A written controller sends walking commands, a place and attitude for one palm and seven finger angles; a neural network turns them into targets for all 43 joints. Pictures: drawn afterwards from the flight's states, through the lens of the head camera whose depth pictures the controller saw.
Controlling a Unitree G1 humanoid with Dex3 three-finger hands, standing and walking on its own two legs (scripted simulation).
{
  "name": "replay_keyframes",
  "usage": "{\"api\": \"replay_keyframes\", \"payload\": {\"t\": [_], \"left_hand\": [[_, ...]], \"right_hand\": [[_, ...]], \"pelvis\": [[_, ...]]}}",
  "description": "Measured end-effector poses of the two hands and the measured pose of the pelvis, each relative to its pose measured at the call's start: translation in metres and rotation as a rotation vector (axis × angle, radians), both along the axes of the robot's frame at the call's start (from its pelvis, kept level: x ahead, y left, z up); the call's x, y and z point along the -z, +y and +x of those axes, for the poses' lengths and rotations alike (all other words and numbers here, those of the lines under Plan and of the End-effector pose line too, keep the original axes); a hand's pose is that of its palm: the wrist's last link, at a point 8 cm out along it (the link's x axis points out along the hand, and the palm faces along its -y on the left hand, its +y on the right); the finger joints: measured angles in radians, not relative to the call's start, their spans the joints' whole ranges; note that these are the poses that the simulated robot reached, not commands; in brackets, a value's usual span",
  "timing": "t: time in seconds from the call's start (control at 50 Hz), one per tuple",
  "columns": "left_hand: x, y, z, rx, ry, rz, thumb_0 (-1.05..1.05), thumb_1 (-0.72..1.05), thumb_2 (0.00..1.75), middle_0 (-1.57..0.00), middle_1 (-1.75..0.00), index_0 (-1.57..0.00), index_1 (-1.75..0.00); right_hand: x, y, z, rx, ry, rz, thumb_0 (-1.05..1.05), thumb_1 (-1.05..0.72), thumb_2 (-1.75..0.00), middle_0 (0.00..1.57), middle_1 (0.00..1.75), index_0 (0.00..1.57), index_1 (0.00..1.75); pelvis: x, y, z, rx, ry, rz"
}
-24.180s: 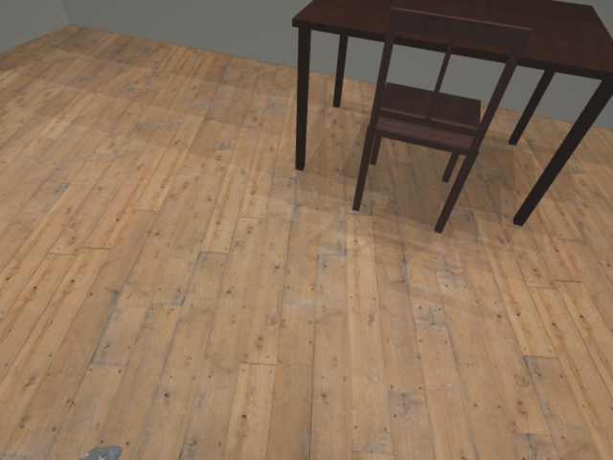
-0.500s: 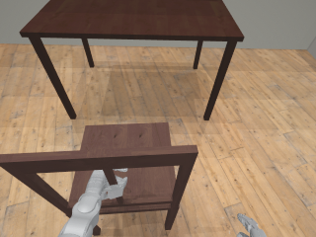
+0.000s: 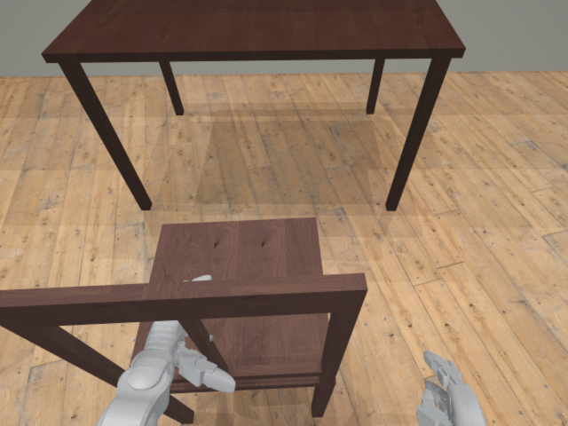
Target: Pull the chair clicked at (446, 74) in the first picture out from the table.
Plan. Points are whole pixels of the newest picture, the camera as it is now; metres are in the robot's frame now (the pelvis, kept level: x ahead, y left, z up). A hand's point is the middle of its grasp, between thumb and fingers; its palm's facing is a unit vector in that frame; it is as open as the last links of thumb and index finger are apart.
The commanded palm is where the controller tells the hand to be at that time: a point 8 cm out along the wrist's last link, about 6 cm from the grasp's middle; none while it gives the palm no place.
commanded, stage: open the thumb and straighten the fingers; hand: left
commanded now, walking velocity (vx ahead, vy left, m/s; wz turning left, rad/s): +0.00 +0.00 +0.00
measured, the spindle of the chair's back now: (208, 348) +0.25 +0.13 -0.06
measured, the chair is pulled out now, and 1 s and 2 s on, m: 0.63 0.63 0.63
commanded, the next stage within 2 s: draw the fingers out of the gap in 0.08 s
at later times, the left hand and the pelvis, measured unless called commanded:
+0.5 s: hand (196, 389) +0.19 +0.13 -0.03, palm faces -0.11 -0.99 -0.12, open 17.5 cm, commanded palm +0.18 +0.18 -0.01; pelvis +0.00 +0.01 -0.01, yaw +1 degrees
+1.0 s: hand out of the picture +0.13 +0.13 -0.03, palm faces -0.08 -0.99 -0.12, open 17.5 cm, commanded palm +0.11 +0.17 -0.01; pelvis -0.01 +0.01 -0.02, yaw +2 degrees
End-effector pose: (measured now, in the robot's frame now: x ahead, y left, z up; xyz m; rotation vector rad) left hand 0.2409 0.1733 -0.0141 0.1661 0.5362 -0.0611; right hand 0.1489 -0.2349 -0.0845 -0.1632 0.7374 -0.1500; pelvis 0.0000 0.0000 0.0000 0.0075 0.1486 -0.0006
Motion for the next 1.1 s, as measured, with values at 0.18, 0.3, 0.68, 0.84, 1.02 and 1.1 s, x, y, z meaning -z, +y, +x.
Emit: {"api": "replay_keyframes", "payload": {"t": [0.18,0.3,0.68,0.84,1.02,1.1], "left_hand": [[0.002,0.000,-0.016,0.010,0.027,-0.014,-0.01,-0.54,0.20,-0.03,-0.08,-0.03,-0.08],[0.003,0.009,-0.028,-0.012,0.024,-0.007,-0.01,-0.54,0.20,-0.01,-0.02,-0.01,-0.03],[-0.001,0.009,-0.090,-0.019,0.021,-0.007,-0.01,-0.54,0.20,-0.01,0.00,0.00,-0.01],[-0.002,0.005,-0.103,-0.008,0.040,-0.015,-0.01,-0.54,0.20,0.00,0.00,0.00,0.00],[-0.002,0.006,-0.122,-0.033,0.062,-0.017,-0.01,-0.54,0.20,0.00,0.00,0.00,-0.01],[-0.007,0.002,-0.128,-0.050,0.046,-0.059,-0.01,-0.54,0.20,0.00,0.00,0.00,0.00]], "right_hand": [[-0.002,-0.010,0.008,-0.002,-0.024,-0.035,0.01,-0.91,-0.90,0.21,0.30,0.21,0.30],[-0.005,-0.014,0.006,0.013,-0.031,-0.062,0.01,-0.91,-0.90,0.20,0.30,0.20,0.30],[-0.004,0.015,0.009,-0.019,-0.115,-0.037,0.01,-0.91,-0.90,0.20,0.30,0.21,0.30],[-0.005,0.023,0.014,-0.022,-0.144,-0.024,0.01,-0.91,-0.90,0.21,0.30,0.21,0.30],[-0.007,0.021,0.020,-0.011,-0.157,-0.035,0.01,-0.91,-0.90,0.21,0.30,0.21,0.30],[-0.006,0.020,0.024,-0.004,-0.168,-0.034,0.01,-0.91,-0.90,0.21,0.30,0.21,0.30]], "pelvis": [[0.005,-0.001,0.006,-0.013,0.010,-0.006],[0.007,-0.001,0.004,-0.014,0.011,-0.008],[0.018,0.008,-0.010,-0.031,0.009,-0.022],[0.021,0.011,-0.012,-0.031,0.012,-0.026],[0.025,0.011,-0.008,-0.031,0.025,-0.029],[0.027,0.011,-0.005,-0.032,0.033,-0.031]]}}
